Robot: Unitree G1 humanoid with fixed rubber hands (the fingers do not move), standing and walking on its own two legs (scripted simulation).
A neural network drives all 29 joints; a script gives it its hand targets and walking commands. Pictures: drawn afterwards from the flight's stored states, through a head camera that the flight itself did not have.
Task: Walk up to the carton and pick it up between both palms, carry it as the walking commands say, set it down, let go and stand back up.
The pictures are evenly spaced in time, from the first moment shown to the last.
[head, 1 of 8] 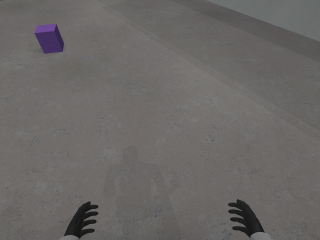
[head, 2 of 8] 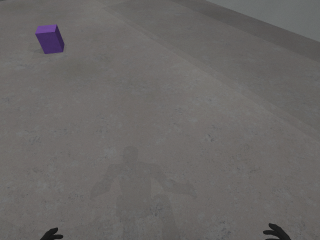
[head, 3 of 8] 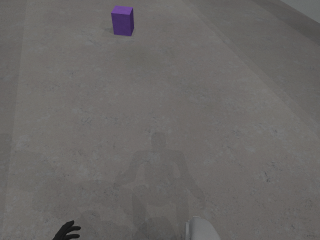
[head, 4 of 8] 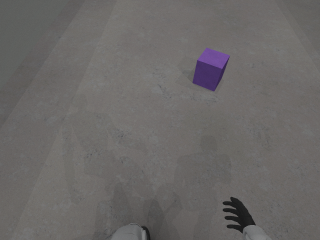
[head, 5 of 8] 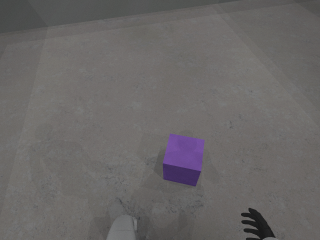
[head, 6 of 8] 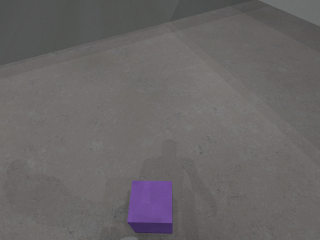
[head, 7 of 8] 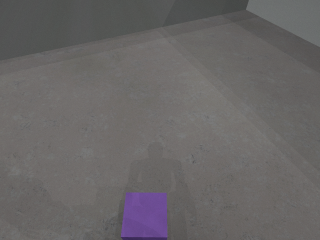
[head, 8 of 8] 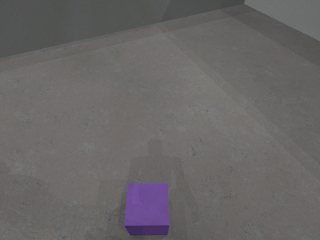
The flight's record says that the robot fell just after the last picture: no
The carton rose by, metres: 0.00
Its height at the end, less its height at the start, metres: +0.00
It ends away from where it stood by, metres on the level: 0.00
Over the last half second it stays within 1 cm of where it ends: yes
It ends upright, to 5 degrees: yes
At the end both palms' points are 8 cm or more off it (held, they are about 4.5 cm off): yes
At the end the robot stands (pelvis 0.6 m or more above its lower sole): yes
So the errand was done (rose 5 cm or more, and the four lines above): no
